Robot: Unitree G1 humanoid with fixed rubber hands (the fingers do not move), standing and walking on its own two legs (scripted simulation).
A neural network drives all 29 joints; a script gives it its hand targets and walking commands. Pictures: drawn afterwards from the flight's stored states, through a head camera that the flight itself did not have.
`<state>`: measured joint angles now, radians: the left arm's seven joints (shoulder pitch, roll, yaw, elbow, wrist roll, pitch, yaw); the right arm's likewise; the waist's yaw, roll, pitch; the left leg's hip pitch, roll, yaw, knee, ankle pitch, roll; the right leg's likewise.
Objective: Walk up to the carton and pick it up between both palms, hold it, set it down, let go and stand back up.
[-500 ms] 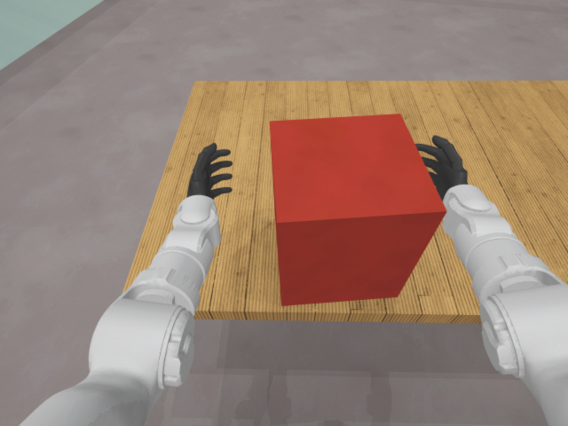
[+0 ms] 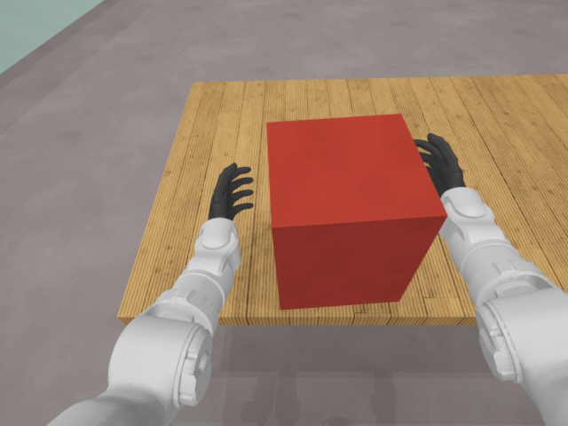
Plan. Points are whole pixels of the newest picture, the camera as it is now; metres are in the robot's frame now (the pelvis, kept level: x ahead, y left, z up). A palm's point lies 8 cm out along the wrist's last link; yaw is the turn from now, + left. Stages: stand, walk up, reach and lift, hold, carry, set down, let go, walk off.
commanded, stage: reach and lift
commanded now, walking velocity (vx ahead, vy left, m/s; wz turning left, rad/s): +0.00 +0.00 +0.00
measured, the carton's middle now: (337, 217) +0.44 -0.06 +0.02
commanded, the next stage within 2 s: none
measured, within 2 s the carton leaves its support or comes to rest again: neither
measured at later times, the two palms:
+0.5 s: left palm (231, 206) +0.43 +0.10 +0.07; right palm (438, 189) +0.43 -0.21 +0.09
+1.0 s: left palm (223, 214) +0.41 +0.11 +0.07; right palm (429, 195) +0.42 -0.19 +0.09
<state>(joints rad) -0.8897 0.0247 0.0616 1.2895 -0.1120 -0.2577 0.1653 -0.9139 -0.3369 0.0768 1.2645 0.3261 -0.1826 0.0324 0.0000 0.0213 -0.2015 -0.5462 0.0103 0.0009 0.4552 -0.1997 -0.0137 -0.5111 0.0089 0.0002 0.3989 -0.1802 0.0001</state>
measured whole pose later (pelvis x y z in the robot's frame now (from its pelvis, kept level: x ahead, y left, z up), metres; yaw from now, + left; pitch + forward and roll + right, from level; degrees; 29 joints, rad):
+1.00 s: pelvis +0.00 -0.02 +0.00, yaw +0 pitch +13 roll +0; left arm -0.85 -0.03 0.41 1.18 0.19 -0.23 0.14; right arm -0.88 -0.12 -0.37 1.21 -0.22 -0.18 -0.06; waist 0.00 0.00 -0.15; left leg -0.43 0.01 0.00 0.37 -0.16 -0.01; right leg -0.44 0.01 0.00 0.40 -0.19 0.00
